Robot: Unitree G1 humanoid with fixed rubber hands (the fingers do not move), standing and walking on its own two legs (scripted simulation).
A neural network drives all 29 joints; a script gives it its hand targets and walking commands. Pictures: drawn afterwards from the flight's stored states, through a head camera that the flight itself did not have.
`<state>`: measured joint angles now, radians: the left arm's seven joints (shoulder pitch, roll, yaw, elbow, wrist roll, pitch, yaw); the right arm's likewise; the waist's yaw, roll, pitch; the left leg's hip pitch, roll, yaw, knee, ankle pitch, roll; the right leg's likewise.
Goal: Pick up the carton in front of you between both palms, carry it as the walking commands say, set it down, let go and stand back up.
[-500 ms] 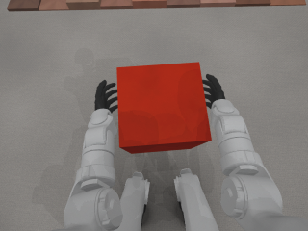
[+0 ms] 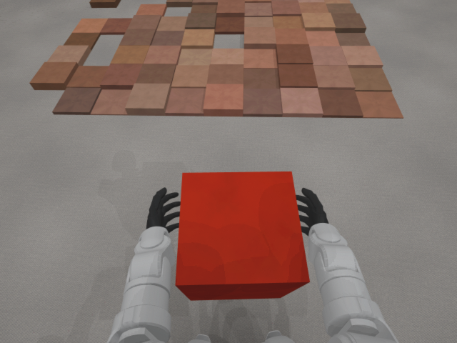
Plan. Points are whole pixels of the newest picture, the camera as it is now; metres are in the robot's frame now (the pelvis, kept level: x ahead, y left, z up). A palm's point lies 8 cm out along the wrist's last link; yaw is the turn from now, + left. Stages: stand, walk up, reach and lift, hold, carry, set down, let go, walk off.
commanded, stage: reach and lift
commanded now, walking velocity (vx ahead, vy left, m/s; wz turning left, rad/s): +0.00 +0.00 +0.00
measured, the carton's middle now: (236, 242) +0.34 +0.00 -0.10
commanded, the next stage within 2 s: hold in 1.34 s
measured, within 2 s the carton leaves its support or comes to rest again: neither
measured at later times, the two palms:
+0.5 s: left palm (139, 222) +0.30 +0.15 +0.08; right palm (333, 225) +0.29 -0.15 +0.07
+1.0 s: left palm (137, 214) +0.31 +0.15 +0.09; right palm (334, 216) +0.30 -0.15 +0.08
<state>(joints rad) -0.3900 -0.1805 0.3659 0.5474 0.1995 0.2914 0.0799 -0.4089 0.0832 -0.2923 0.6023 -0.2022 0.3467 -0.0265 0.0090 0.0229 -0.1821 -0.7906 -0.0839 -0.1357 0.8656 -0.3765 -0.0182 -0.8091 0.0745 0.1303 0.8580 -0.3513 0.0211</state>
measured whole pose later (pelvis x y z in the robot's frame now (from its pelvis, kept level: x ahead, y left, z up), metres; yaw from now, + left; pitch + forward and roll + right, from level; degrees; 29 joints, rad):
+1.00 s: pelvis +0.01 +0.00 +0.05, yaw +0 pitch -4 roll +0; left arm -0.31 -0.17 0.29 0.38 0.30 0.61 0.00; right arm -0.29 0.16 -0.25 0.36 -0.29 0.67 -0.02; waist 0.00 0.01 -0.02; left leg -0.12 -0.04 -0.15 0.42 -0.22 -0.01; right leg -0.14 0.05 0.13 0.40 -0.20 0.01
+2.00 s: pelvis +0.04 +0.02 +0.05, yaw +0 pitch +2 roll -1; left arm -0.23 -0.11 0.17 0.02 0.17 0.91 0.05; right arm -0.23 0.15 -0.13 0.05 -0.18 0.93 -0.06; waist 0.00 -0.01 -0.16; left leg -0.23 0.01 0.02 0.47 -0.28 0.02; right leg -0.35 -0.03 -0.05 0.69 -0.44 0.01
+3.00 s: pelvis +0.62 +0.04 +0.04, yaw +5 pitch +4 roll -1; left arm -0.17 -0.14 0.10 -0.26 0.13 1.17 0.09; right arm -0.14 0.13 -0.12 -0.30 -0.12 1.22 -0.09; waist 0.02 0.02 -0.05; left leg -0.29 0.07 0.06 1.13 -0.42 0.00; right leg -0.41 -0.03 -0.27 0.52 -0.18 -0.10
